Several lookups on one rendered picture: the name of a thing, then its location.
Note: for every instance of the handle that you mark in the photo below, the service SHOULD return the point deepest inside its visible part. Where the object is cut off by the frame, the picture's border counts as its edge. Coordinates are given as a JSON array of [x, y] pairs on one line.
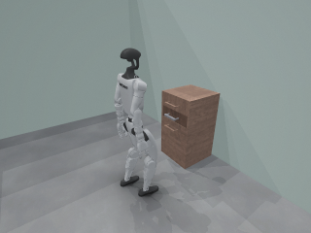
[[168, 115], [170, 105], [169, 128]]

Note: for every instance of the left robot upper arm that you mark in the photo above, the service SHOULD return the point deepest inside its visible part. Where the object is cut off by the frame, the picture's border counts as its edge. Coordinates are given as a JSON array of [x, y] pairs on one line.
[[117, 96]]

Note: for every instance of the robot left forearm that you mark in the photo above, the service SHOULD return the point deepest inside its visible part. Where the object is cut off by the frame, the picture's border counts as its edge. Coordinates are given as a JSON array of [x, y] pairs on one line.
[[119, 112]]

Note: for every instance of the robot right hand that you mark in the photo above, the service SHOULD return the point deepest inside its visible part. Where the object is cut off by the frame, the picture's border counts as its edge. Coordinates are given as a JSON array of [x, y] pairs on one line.
[[142, 146]]

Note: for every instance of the robot left hand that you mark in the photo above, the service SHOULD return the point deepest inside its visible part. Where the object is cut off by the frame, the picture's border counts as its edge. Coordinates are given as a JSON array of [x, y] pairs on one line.
[[121, 127]]

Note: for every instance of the robot left shin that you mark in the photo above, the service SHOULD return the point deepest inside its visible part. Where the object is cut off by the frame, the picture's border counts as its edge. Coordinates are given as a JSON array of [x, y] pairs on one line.
[[130, 164]]

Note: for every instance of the right robot upper arm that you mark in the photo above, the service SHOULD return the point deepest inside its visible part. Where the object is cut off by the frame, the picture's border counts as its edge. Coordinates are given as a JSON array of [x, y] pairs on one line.
[[140, 88]]

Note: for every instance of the drawer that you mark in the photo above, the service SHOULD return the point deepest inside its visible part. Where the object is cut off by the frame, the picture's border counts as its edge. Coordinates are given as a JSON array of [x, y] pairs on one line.
[[181, 119]]

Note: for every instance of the robot right forearm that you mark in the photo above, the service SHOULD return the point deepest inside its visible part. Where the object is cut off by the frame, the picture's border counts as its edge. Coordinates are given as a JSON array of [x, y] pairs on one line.
[[137, 118]]

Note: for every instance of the robot left thigh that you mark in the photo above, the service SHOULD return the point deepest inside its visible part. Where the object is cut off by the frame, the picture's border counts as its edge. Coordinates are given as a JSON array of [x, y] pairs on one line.
[[133, 153]]

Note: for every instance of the cabinet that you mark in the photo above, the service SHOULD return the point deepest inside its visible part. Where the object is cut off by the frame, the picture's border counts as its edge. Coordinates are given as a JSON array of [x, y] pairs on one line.
[[187, 146]]

